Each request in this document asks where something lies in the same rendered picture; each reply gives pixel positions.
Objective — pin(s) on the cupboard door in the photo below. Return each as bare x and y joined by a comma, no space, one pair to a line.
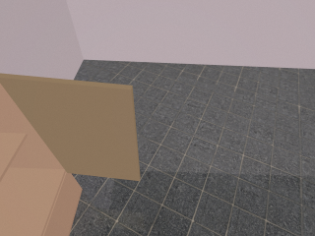
90,127

